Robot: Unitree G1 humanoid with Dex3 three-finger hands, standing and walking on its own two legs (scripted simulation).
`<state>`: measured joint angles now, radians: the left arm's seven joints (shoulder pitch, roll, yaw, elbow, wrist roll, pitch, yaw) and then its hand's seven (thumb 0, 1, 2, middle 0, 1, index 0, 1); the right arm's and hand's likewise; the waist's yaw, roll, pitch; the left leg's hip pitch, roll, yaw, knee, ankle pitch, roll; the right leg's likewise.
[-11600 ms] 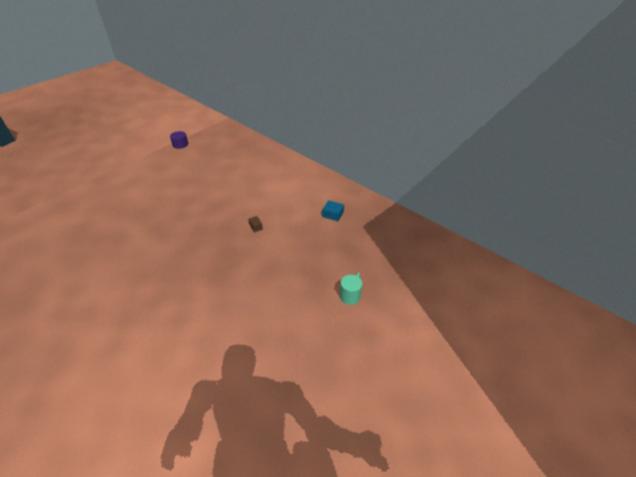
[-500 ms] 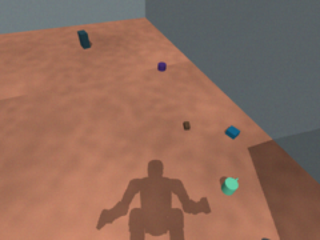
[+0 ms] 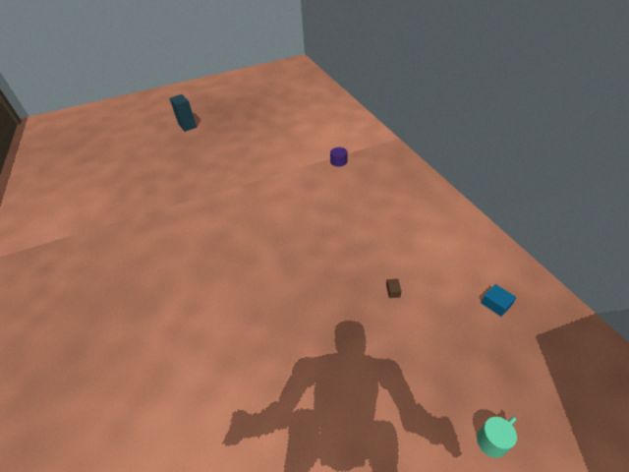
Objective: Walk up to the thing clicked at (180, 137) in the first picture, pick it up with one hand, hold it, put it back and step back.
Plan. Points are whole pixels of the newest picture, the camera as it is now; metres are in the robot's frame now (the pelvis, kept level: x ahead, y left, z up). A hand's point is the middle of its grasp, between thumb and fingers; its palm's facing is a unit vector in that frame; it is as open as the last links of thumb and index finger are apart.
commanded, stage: walk up
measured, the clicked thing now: (338, 156) +1.87 -0.02 -0.74
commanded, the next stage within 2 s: stand in 1.88 s
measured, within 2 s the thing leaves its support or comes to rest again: neither
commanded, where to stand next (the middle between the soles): +0.40 +0.06 m, yaw +0 degrees
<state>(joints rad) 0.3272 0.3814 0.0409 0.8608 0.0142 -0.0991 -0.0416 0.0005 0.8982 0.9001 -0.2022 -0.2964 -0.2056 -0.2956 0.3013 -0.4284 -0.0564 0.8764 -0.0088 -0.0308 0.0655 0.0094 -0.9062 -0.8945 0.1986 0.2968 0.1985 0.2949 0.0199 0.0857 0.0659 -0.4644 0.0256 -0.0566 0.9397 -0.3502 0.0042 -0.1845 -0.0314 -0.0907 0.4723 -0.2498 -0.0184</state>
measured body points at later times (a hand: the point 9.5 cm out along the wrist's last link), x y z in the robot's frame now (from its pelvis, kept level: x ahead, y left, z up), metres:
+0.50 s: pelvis +0.17 +0.05 +0.00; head +0.19 +0.05 +0.45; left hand +0.25 +0.37 -0.11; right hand +0.21 -0.27 -0.10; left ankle +0.18 +0.15 -0.74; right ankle +0.25 -0.10 -0.70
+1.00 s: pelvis +0.31 +0.09 -0.03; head +0.32 +0.09 +0.42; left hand +0.42 +0.40 -0.14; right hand +0.32 -0.24 -0.14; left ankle +0.41 +0.20 -0.74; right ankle +0.28 -0.09 -0.73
